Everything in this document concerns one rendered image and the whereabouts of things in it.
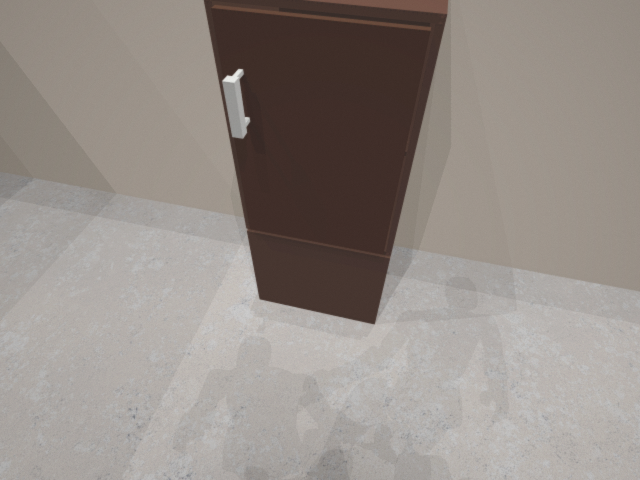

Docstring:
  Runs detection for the cupboard door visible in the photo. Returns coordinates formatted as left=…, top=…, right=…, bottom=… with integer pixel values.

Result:
left=211, top=5, right=431, bottom=255

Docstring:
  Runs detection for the handle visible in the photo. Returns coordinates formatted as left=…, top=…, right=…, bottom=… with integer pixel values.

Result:
left=222, top=69, right=250, bottom=139

